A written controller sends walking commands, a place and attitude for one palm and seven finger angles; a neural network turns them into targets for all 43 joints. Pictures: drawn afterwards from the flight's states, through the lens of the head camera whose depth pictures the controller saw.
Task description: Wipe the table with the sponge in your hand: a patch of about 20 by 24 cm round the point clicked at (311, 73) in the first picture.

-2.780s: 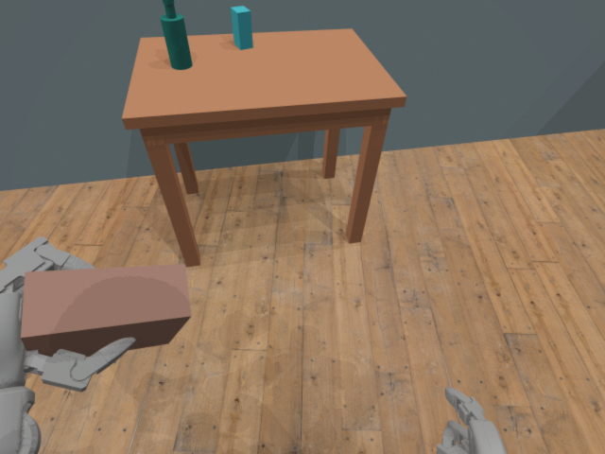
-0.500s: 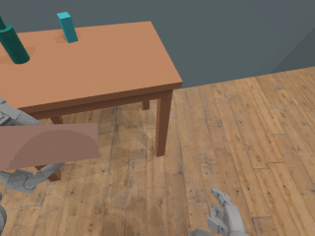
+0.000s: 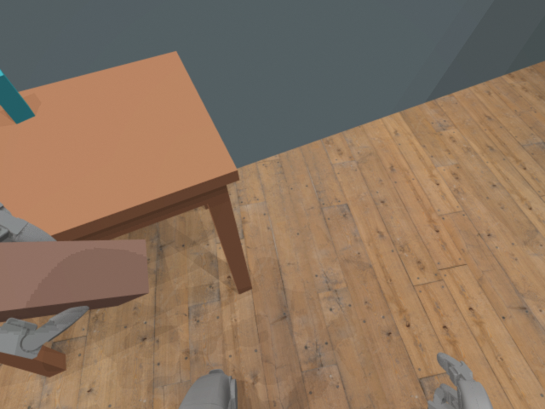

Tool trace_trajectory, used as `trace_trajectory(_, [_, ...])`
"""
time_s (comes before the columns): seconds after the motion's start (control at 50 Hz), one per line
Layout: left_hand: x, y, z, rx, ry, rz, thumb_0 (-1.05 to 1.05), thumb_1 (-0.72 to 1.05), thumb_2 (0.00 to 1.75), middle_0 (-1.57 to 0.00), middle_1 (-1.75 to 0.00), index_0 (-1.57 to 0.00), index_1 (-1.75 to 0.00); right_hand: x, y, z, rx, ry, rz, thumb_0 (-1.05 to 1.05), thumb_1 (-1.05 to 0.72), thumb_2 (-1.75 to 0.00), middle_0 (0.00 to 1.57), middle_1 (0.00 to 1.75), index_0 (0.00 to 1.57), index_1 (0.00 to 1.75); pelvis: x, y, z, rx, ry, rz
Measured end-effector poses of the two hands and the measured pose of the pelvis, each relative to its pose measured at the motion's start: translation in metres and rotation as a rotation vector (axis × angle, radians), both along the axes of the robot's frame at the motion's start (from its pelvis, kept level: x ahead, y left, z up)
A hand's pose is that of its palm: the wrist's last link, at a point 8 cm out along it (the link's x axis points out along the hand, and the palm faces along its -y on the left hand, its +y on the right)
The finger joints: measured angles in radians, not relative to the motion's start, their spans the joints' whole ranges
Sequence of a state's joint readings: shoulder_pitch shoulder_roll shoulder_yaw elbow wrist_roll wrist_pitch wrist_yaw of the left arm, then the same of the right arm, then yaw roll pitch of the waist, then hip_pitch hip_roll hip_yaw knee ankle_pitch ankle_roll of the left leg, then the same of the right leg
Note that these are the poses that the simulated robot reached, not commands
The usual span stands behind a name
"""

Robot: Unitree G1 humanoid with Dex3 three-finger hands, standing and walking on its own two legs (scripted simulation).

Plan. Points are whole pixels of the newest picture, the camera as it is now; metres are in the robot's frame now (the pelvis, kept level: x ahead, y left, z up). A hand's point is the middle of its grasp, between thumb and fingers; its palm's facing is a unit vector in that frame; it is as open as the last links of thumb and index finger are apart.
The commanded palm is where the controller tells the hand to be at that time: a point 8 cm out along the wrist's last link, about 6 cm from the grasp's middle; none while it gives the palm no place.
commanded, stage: take the last steps up to it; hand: left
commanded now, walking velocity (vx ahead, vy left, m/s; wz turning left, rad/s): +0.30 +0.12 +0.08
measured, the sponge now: (88, 279) +0.24 +0.19 +0.15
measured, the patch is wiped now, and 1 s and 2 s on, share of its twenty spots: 0.00 0.00 0.00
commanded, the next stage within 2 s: come to a stop and stand still in 0.56 s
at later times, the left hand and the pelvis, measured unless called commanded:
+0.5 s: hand (49, 165) +0.37 +0.27 +0.19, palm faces +0.38 -0.79 -0.49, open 9.6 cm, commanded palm +0.31 +0.31 +0.17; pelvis +0.15 +0.03 -0.01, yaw +0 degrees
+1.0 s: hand (93, 136) +0.44 +0.25 +0.17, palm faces +0.34 -0.81 -0.49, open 9.6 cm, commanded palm +0.38 +0.30 +0.17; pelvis +0.22 +0.02 -0.01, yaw +0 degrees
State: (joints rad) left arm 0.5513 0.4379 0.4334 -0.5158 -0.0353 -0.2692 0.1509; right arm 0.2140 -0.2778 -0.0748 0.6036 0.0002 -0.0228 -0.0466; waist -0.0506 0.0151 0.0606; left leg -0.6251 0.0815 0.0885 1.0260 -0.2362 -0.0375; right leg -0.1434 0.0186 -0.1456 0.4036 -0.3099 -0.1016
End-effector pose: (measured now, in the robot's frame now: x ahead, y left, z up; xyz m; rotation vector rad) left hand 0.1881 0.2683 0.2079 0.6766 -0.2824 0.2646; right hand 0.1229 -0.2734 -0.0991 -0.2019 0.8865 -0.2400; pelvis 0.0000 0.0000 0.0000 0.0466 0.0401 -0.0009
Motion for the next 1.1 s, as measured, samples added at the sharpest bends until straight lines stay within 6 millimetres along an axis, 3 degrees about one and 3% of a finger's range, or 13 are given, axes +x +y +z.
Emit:
trace_trajectory(0.14, [0.033,0.012,-0.015,-0.08,-0.016,0.069,0.0,-0.45,0.99,-0.81,-1.33,-0.81,-1.33,0.036,0.022,-0.011,0.043,0.032,0.029,0.01,-0.91,-0.9,0.19,0.3,0.19,0.3,0.049,0.006,-0.004,0.007,-0.016,-0.003])
trace_trajectory(0.28, [0.091,0.029,-0.032,-0.144,-0.118,0.039,0.0,-0.45,0.99,-0.81,-1.33,-0.81,-1.33,0.112,0.059,-0.016,0.044,-0.057,0.068,0.02,-0.91,-0.9,0.2,0.3,0.2,0.3,0.103,0.025,-0.023,0.017,-0.04,-0.021])
trace_trajectory(0.36, [0.13,0.034,-0.023,-0.137,-0.168,-0.016,0.0,-0.45,0.99,-0.81,-1.33,-0.81,-1.33,0.155,0.084,-0.006,0.08,-0.152,0.092,0.02,-0.91,-0.9,0.2,0.3,0.2,0.3,0.117,0.031,-0.025,0.006,-0.058,0.002])
trace_trajectory(0.44, [0.143,0.036,-0.006,-0.084,-0.168,-0.045,0.0,-0.45,0.99,-0.81,-1.33,-0.81,-1.33,0.182,0.099,0.006,0.115,-0.195,0.11,0.01,-0.91,-0.9,0.2,0.3,0.2,0.3,0.133,0.032,-0.018,-0.018,-0.037,-0.002])
trace_trajectory(0.52, [0.142,0.038,-0.001,-0.052,-0.123,-0.009,0.0,-0.45,0.99,-0.81,-1.33,-0.81,-1.33,0.196,0.098,0.007,0.121,-0.169,0.121,0.01,-0.91,-0.9,0.2,0.3,0.2,0.3,0.153,0.03,-0.01,-0.043,-0.018,-0.005])
trace_trajectory(0.6, [0.147,0.037,-0.013,-0.097,-0.07,0.081,0.0,-0.45,0.99,-0.81,-1.33,-0.81,-1.33,0.205,0.087,-0.002,0.111,-0.114,0.138,0.01,-0.91,-0.9,0.2,0.3,0.2,0.3,0.174,0.022,-0.008,-0.054,-0.021,0.008])
trace_trajectory(0.72, [0.18,0.014,-0.038,-0.175,-0.058,0.136,0.0,-0.45,0.99,-0.81,-1.33,-0.81,-1.33,0.228,0.055,-0.023,0.073,-0.064,0.152,0.01,-0.91,-0.9,0.2,0.3,0.2,0.3,0.199,0.002,-0.02,-0.054,-0.045,0.033])
trace_trajectory(0.86, [0.217,-0.006,-0.026,-0.148,-0.054,0.007,0.0,-0.45,0.99,-0.81,-1.33,-0.81,-1.33,0.251,0.031,0.005,0.008,-0.11,0.093,0.02,-0.91,-0.9,0.2,0.3,0.2,0.3,0.21,0.001,-0.01,-0.019,-0.038,0.015])
trace_trajectory(0.98, [0.216,0.013,-0.015,-0.071,-0.082,-0.054,0.0,-0.45,0.99,-0.81,-1.33,-0.81,-1.33,0.258,0.035,0.02,-0.056,-0.149,0.063,0.01,-0.91,-0.9,0.2,0.3,0.2,0.3,0.217,0.019,-0.014,-0.047,-0.028,0.0])
trace_trajectory(1.1, [0.206,0.045,-0.029,-0.121,-0.044,0.035,0.0,-0.45,0.99,-0.81,-1.33,-0.81,-1.33,0.249,0.066,0.02,-0.012,-0.117,0.092,0.01,-0.91,-0.9,0.2,0.3,0.2,0.3,0.218,0.028,-0.009,-0.046,-0.025,-0.011])
